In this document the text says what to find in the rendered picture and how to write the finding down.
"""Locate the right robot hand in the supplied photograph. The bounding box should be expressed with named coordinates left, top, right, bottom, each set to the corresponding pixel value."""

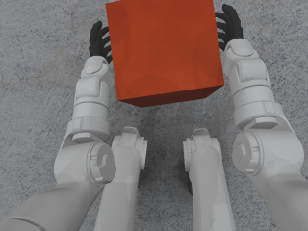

left=215, top=4, right=244, bottom=52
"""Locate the robot right upper arm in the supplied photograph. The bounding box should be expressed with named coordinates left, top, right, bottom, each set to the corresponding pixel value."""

left=231, top=128, right=308, bottom=231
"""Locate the left robot hand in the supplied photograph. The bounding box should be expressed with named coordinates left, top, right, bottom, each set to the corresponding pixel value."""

left=89, top=20, right=113, bottom=64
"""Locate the robot right shin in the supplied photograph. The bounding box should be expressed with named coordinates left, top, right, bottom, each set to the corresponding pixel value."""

left=189, top=128, right=222, bottom=181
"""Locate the carton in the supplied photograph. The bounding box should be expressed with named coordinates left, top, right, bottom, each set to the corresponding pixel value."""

left=105, top=0, right=225, bottom=108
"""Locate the robot left upper arm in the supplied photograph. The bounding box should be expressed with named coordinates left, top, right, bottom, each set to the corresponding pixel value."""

left=0, top=141, right=116, bottom=231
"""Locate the robot left forearm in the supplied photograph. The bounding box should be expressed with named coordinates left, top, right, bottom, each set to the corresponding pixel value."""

left=54, top=56, right=115, bottom=178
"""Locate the robot right forearm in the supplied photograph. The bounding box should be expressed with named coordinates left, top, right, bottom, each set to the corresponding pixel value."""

left=222, top=38, right=304, bottom=163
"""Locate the robot right foot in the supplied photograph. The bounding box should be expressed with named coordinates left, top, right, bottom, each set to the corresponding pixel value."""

left=187, top=171, right=193, bottom=196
